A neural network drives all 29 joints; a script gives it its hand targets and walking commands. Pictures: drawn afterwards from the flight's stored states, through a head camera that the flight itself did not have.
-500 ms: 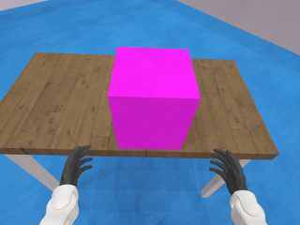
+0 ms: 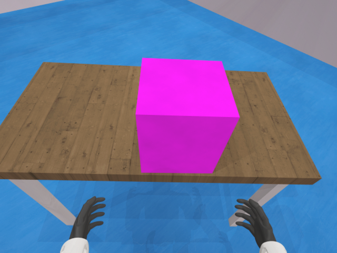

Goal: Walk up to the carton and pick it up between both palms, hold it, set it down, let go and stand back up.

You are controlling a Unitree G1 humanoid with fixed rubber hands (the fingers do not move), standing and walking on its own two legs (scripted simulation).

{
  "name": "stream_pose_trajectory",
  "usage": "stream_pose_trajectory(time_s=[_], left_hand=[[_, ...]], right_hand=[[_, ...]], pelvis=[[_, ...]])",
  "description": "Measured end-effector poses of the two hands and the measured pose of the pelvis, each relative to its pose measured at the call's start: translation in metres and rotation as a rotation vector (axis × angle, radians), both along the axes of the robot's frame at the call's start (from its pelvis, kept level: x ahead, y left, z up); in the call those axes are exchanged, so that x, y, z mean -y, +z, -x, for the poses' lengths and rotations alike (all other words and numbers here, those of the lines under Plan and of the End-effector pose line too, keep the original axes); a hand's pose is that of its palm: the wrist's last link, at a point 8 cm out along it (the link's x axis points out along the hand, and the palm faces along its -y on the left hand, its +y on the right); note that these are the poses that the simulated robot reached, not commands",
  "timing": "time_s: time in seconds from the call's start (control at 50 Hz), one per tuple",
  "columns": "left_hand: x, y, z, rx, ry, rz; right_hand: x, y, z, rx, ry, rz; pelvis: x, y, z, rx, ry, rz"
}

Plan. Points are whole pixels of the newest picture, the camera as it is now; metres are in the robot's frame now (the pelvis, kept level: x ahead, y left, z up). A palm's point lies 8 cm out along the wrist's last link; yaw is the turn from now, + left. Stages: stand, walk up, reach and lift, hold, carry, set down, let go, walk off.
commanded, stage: set down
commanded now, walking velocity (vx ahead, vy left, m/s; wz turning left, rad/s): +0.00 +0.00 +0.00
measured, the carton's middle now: (179, 119) +0.44 -0.02 +0.05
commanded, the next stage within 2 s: let go in 0.60 s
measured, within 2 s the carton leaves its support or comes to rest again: neither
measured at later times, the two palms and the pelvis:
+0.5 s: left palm (69, 243) +0.15 +0.24 -0.09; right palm (251, 251) +0.14 -0.21 -0.10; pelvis +0.01 +0.02 +0.00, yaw +0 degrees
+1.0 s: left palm (71, 245) +0.15 +0.23 -0.09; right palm out of the picture +0.14 -0.21 -0.10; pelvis +0.00 +0.01 -0.01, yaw +0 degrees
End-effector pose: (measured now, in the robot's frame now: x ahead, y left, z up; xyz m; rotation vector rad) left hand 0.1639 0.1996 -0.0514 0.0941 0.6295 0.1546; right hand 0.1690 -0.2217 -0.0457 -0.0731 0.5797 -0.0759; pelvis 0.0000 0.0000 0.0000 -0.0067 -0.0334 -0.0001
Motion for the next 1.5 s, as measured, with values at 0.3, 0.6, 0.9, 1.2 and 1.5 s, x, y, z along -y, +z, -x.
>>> stream_pose_trajectory(time_s=[0.3, 0.6, 0.9, 1.2, 1.5], left_hand=[[-0.023, -0.03, 0.008, -0.169, -0.032, -0.031], [-0.039, -0.042, 0.013, -0.251, -0.038, -0.046], [-0.033, -0.043, 0.016, -0.259, -0.034, -0.031], [-0.025, -0.044, 0.025, -0.235, -0.034, -0.039], [-0.043, -0.079, 0.134, -0.456, 0.051, -0.022]], right_hand=[[-0.009, -0.033, 0.017, -0.14, 0.01, 0.044], [-0.018, -0.053, 0.026, -0.203, 0.015, 0.064], [-0.016, -0.056, 0.03, -0.203, 0.016, 0.069], [-0.003, -0.056, 0.036, -0.226, 0.002, 0.08], [0.018, -0.079, 0.124, -0.482, -0.08, 0.11]], pelvis=[[-0.012, -0.001, -0.007, 0.013, -0.009, 0.014], [-0.016, -0.003, -0.006, 0.02, -0.009, 0.019], [-0.012, -0.005, -0.003, 0.037, -0.008, 0.014], [-0.002, -0.006, 0.004, 0.023, 0.003, 0.006], [-0.004, -0.007, 0.01, 0.042, 0.022, 0.006]])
